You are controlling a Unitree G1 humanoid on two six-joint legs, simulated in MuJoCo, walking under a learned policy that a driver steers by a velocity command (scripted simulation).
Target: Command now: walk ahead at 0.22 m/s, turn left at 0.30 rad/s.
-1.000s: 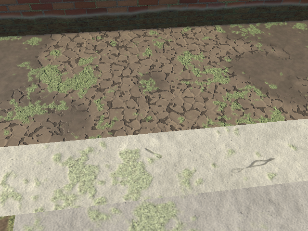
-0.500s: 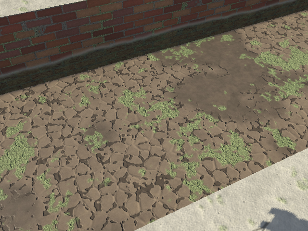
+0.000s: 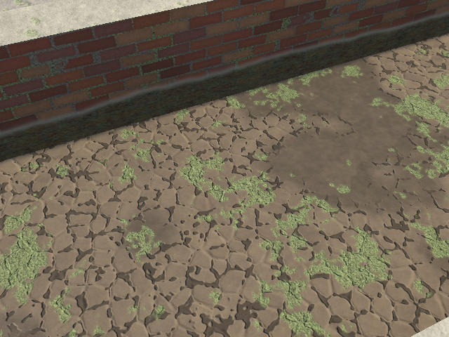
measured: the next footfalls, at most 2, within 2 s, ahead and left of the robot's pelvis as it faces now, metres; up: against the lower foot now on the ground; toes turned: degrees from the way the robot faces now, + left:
left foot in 0.06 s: +0.09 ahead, +0.09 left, +0.00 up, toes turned -2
right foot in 0.46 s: +0.11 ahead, -0.09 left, +0.00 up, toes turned +31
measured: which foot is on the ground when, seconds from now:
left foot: up 0.00-0.04, down 0.06-0.46, up 0.48-0.78, down 0.80-1.00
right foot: down 0.00-0.06, up 0.08-0.44, down 0.46-0.82, up 0.84-0.98, down 1.00-1.00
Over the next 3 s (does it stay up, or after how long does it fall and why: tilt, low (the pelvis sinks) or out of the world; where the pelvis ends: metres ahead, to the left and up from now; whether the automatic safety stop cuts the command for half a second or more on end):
stays up -0.07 0.02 0.00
